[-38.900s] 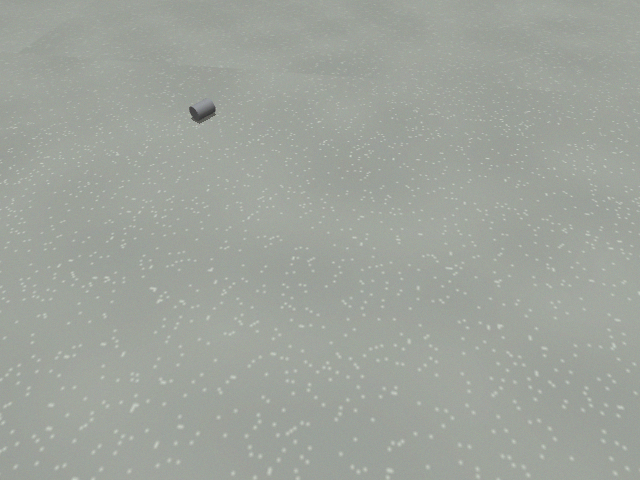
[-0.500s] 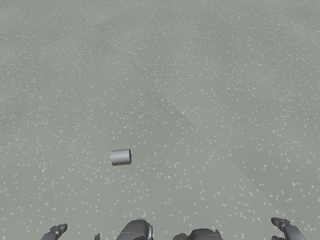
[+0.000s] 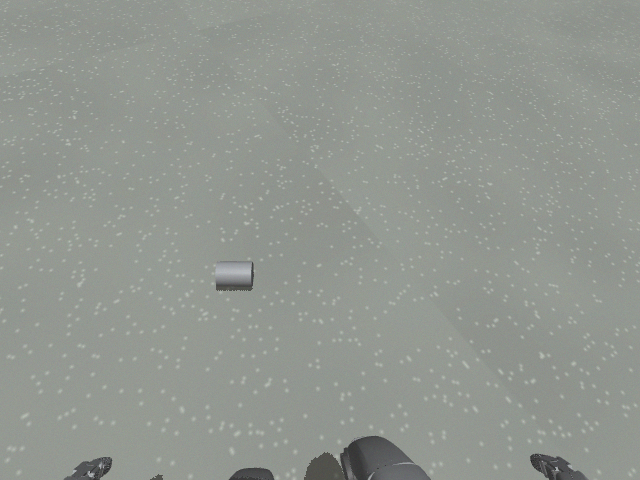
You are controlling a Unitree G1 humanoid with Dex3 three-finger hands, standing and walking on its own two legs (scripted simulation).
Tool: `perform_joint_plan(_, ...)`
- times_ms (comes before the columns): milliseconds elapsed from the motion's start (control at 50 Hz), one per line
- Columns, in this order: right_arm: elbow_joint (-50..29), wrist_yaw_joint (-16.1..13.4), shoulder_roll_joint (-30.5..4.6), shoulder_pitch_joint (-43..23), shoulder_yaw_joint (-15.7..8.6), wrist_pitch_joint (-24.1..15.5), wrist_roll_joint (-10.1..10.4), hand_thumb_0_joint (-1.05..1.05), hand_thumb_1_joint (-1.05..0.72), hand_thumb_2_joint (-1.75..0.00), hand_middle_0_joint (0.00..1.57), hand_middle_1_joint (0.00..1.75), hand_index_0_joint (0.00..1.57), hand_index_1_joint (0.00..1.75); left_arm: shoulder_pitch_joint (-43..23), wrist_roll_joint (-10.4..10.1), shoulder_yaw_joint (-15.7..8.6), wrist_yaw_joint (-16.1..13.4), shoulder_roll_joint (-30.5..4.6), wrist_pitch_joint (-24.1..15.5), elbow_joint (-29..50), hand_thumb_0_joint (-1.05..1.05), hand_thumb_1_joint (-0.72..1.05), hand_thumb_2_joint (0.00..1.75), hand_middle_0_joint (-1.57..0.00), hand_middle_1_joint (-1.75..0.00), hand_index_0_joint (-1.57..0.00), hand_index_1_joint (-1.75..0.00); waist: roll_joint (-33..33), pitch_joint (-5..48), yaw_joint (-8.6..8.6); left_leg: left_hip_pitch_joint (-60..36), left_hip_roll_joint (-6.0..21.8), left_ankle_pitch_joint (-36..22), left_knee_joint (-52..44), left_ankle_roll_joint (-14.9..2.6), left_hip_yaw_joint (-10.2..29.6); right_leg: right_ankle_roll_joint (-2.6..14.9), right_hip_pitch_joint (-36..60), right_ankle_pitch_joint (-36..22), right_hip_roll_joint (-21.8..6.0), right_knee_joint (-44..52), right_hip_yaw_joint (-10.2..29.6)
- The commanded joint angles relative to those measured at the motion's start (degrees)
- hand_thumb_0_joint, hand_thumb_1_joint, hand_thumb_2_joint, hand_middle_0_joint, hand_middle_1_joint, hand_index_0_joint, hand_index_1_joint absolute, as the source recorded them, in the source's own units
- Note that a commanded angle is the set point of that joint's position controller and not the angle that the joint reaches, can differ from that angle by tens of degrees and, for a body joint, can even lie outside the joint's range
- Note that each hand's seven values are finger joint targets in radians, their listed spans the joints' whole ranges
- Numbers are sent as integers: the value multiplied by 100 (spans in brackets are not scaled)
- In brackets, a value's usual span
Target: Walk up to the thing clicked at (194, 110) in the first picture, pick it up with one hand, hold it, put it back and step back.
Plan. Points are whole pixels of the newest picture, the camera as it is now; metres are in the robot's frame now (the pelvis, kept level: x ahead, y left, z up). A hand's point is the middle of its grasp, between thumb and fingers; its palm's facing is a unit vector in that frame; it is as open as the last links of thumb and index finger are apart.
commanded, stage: step back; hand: left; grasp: from above
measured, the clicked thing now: (235, 273) +0.78 +0.26 -0.73
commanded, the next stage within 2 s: none
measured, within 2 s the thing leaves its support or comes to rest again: neither
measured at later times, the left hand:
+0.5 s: hand out of the picture -0.05 +0.22 -0.13, palm faces -0.01 -0.90 -0.45, open 7.4 cm
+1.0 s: hand out of the picture -0.27 +0.20 -0.16, palm faces -0.05 -0.91 -0.40, open 7.4 cm
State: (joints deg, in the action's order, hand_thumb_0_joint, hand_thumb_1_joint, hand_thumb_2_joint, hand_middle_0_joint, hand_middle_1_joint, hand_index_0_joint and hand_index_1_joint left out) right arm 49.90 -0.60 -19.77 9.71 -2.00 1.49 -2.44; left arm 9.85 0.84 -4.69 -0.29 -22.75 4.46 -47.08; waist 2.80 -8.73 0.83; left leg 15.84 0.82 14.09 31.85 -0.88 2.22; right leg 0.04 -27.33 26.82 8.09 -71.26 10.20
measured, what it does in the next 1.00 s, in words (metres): walks backwards: right foot, then left foot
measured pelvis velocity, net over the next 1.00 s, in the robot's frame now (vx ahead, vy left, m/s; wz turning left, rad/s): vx -0.33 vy -0.07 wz -0.03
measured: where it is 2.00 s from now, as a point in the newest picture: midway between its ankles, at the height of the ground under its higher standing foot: outside the picture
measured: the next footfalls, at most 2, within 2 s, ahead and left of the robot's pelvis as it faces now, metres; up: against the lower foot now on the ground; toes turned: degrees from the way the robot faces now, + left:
right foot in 0.20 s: -0.08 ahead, -0.16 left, +0.00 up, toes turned -1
left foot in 0.58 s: -0.19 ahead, +0.07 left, +0.00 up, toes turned +1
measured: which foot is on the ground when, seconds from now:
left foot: down 0.00-0.24, up 0.26-0.56, down 0.58-0.98, up 1.00-1.00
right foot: up 0.00-0.18, down 0.20-0.60, up 0.62-0.92, down 0.94-1.00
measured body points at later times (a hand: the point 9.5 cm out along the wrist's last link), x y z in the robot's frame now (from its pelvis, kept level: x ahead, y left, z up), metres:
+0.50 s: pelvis -0.17 -0.05 -0.01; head -0.11 -0.07 +0.44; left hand -0.05 +0.27 -0.10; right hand -0.10 -0.37 -0.14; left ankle -0.21 +0.09 -0.68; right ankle -0.12 -0.16 -0.74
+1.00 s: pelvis -0.33 -0.07 -0.02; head -0.29 -0.08 +0.43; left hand -0.27 +0.24 -0.13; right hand -0.20 -0.38 -0.13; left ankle -0.24 +0.07 -0.73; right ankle -0.37 -0.18 -0.74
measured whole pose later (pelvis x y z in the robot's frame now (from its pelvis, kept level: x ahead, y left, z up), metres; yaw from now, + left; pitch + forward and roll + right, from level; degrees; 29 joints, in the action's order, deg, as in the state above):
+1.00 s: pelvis -0.33 -0.07 -0.02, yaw -2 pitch -3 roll -2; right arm 48.1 -0.3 -23.3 4.9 -3.0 3.3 -1.9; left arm 12.4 2.5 -2.6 -0.5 -20.0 0.3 -53.3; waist -4.1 -8.3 1.0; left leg 25.2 3.0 20.3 42.9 -0.7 3.2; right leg 1.0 -10.6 22.5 3.4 -36.0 0.5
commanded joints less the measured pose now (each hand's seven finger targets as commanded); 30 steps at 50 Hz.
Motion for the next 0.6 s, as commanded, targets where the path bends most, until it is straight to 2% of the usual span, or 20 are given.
perform_joint_plan(0,-545,-141,-1422,37,-474,-184,102,0,-90,-90,20,30,20,30,159,60,-334,-90,-924,-208,444,0,90,90,-20,-30,-20,-30,-1030,980,-137,-1481,1221,-2440,-643,-1218,1053,-257,-470,102,-197,452,-2)
perform_joint_plan(60,-589,-147,-1552,132,-516,-147,98,0,-90,-90,20,30,20,30,112,51,-275,-80,-868,-242,474,0,90,90,-20,-30,-20,-30,-1291,1208,-291,-1655,1437,-2776,-451,-1404,1008,-312,-33,400,-473,1560,-309)
perform_joint_plan(80,-635,-145,-1607,14,-528,-124,79,0,-90,-90,20,30,20,30,183,48,-270,-79,-869,-246,451,0,90,90,-20,-30,-20,-30,-1432,1273,-235,-1542,1518,-2755,-394,-1361,1047,-253,231,380,-669,2100,-374)
perform_joint_plan(100,-682,-144,-1697,-141,-550,-89,70,0,-90,-90,20,30,20,30,311,49,-270,-66,-880,-248,363,0,90,90,-20,-30,-20,-30,-1544,1321,-150,-1247,1490,-2624,-299,-1228,975,-180,641,256,-826,2746,-507)
perform_joint_plan(140,-772,-110,-1790,-433,-541,-2,85,0,-90,-90,20,30,20,30,743,50,-286,-30,-894,-282,92,0,90,90,-20,-30,-20,-30,-1572,1387,33,-686,1309,-2016,-89,-1026,814,-63,1372,-515,-770,3890,-778)
perform_joint_plan(160,-802,-90,-1791,-576,-529,55,110,0,-90,-90,20,30,20,30,1078,53,-310,-21,-880,-291,-73,0,90,90,-20,-30,-20,-30,-1458,1453,179,-295,1146,-1566,57,-854,642,38,1887,-1171,-691,4584,-985)
perform_joint_plan(180,-808,-73,-1646,-550,-476,98,152,0,-90,-90,20,30,20,30,1157,105,-351,-14,-1002,-305,-154,0,90,90,-20,-30,-20,-30,-1092,1346,181,264,835,-673,309,-610,580,125,2120,-1344,-677,4766,-835)
perform_joint_plan(200,-879,-70,-1335,-472,-403,109,196,0,-90,-90,20,30,20,30,1043,194,-470,2,-1410,-327,-67,0,90,90,-20,-30,-20,-30,68,1103,157,1329,60,694,1047,-253,489,400,2154,-935,-1415,4975,575)
perform_joint_plan(220,-959,-125,-1123,-440,-368,96,204,0,-90,-90,20,30,20,30,592,173,-570,19,-1902,-314,213,0,90,90,-20,-30,-20,-30,1091,812,126,1724,-721,1944,2243,93,218,982,1242,-460,-2566,5473,1807)
perform_joint_plan(240,-914,-212,-1432,-622,-509,127,164,0,-90,-90,20,30,20,30,162,228,-595,-10,-2262,-321,435,0,90,90,-20,-30,-20,-30,1437,459,365,1148,-494,2186,3430,163,699,1693,-290,-165,-3336,5936,2646)
perform_joint_plan(260,-767,-188,-1608,-446,-551,117,188,0,-90,-90,20,30,20,30,-219,190,-540,-43,-2008,-345,496,0,90,90,-20,-30,-20,-30,1169,167,99,891,-383,1805,3789,122,921,1575,-721,17,-3173,5968,2307)
perform_joint_plan(300,-431,-127,-1493,77,-474,100,246,0,-90,-90,20,30,20,30,-800,151,-381,-84,-1350,-366,606,0,90,90,-20,-30,-20,-30,438,226,-302,989,-802,1118,3982,110,882,996,13,-1466,-2076,5165,367)
perform_joint_plan(320,-389,-137,-1335,202,-396,77,255,0,-90,-90,20,30,20,30,-775,156,-392,-98,-1219,-366,602,0,90,90,-20,-30,-20,-30,575,390,-320,1214,-886,1027,3926,164,744,855,487,-2039,-1861,4882,-10)
perform_joint_plan(380,-459,-161,-1301,69,-316,5,211,0,-90,-90,20,30,20,30,-65,190,-352,-139,-1139,-355,574,0,90,90,-20,-30,-20,-30,609,698,109,1452,-778,1280,3330,278,532,1011,1571,-2827,-1925,4545,9)
perform_joint_plan(440,-562,-157,-1154,-48,-266,-54,146,0,-90,-90,20,30,20,30,227,169,-378,-224,-1143,-303,537,0,90,90,-20,-30,-20,-30,837,988,338,1623,-490,1734,2091,308,311,1217,2752,-3808,-2283,4240,217)
perform_joint_plan(480,-552,-143,-1159,152,-298,-68,108,0,-90,-90,20,30,20,30,179,134,-370,-244,-1250,-276,592,0,90,90,-20,-30,-20,-30,999,1240,283,1160,-233,1665,1137,201,168,1191,2864,-4218,-2465,4012,348)
perform_joint_plan(520,-325,-116,-1210,700,-370,-66,92,0,-90,-90,20,30,20,30,-226,68,-333,-219,-1320,-223,680,0,90,90,-20,-30,-20,-30,940,1454,-12,278,-160,919,10,44,-37,999,2426,-4025,-2362,3687,136)
perform_joint_plan(540,-201,-101,-1253,888,-415,-65,96,0,-90,-90,20,30,20,30,-307,44,-281,-191,-1296,-172,712,0,90,90,-20,-30,-20,-30,631,1466,-115,-203,-276,-18,-794,-25,-223,786,2069,-3589,-2143,3467,-103)
perform_joint_plan(560,-204,-102,-1398,917,-497,-65,55,0,-90,-90,20,30,20,30,-344,39,-208,-167,-1134,-143,774,0,90,90,-20,-30,-20,-30,161,1432,-116,-569,107,-672,-918,-164,421,502,1418,-2780,-1885,3157,-238)
perform_joint_plan(580,-286,-98,-1886,711,-600,-51,-35,0,-90,-90,20,30,20,30,-218,-6,-151,-148,-893,-144,816,0,90,90,-20,-30,-20,-30,-1132,1441,-12,-1016,1256,-1795,-976,-645,1970,177,274,-1152,-1078,2099,-845)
